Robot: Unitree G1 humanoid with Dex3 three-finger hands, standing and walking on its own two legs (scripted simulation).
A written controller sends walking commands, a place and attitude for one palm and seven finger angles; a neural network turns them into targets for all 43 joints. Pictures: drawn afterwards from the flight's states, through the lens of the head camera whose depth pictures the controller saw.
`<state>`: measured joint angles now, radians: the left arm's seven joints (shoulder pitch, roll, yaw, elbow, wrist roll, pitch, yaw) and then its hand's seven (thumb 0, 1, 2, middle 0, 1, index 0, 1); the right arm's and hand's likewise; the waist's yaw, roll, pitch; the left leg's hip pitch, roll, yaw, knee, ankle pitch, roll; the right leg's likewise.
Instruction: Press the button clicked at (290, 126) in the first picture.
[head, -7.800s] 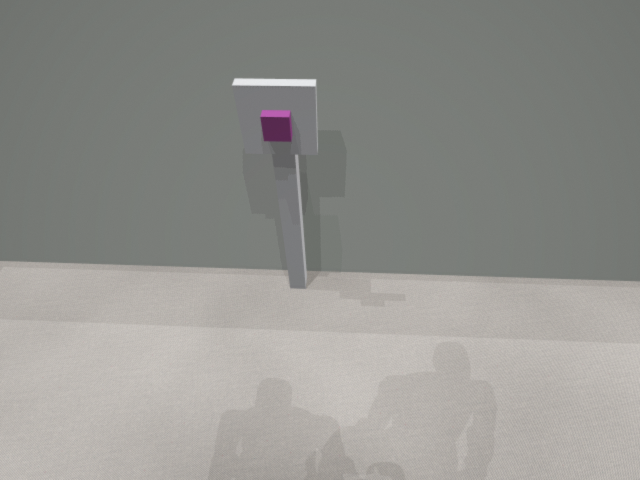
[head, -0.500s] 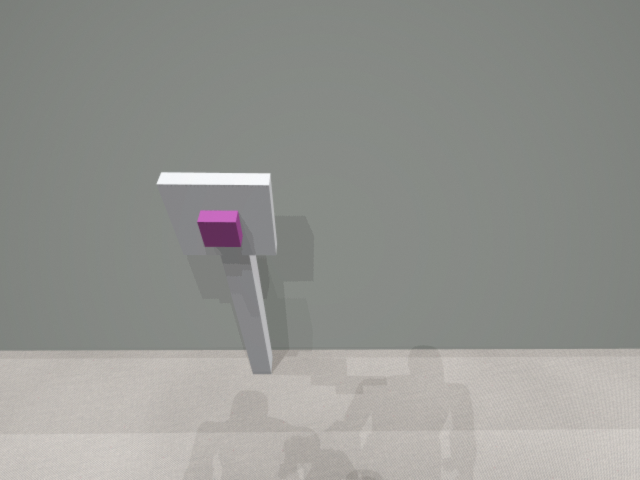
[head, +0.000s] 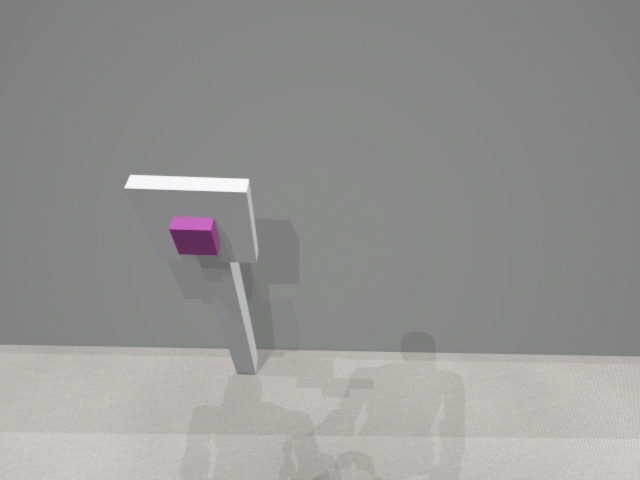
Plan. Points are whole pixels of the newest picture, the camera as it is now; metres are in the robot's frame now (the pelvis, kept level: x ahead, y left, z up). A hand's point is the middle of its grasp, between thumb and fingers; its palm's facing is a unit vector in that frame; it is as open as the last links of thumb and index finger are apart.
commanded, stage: come to a stop and stand still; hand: left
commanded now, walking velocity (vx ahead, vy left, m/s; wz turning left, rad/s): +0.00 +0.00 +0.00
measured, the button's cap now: (196, 234) +0.47 +0.23 -0.02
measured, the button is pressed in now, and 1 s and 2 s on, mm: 0 0 0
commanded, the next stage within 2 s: look again from close up in 0.40 s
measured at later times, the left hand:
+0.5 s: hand out of the picture +0.01 +0.15 -0.18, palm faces +0.04 -0.98 -0.17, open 7.4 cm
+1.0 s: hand out of the picture -0.02 +0.12 -0.18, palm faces +0.07 -0.99 -0.16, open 7.4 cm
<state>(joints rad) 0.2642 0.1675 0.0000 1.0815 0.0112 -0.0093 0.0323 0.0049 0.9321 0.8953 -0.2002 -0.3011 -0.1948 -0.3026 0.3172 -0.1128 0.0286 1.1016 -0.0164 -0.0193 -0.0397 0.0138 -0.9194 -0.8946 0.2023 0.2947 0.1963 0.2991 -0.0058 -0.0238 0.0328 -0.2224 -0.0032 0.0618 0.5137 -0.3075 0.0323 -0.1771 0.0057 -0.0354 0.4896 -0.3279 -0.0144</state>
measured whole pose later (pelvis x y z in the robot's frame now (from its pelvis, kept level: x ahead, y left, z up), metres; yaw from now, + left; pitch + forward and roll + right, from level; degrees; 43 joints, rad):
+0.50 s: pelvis +0.02 -0.02 +0.00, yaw +1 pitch -1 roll +0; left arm 0.29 0.14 -0.01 1.12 0.01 -0.01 0.04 0.01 0.91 0.90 -0.20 -0.30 -0.19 -0.30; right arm 0.24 -0.15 0.02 1.13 -0.01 -0.01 -0.05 0.01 -0.94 -0.89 0.20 0.29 0.20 0.30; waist 0.01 -0.03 0.03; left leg -0.14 0.00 0.05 0.46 -0.31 0.01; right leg -0.09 0.01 -0.05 0.45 -0.35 -0.03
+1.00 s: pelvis +0.00 -0.03 +0.00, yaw +1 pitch -1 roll +0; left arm 0.32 0.12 -0.01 1.13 0.01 -0.01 0.04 0.00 0.91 0.90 -0.20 -0.30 -0.19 -0.30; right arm 0.31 -0.11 0.03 1.15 -0.01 -0.01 -0.05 0.01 -0.92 -0.89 0.20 0.29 0.20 0.30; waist 0.01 -0.02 0.04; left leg -0.14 0.02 0.03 0.44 -0.28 -0.01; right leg -0.09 0.03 -0.06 0.43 -0.32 -0.06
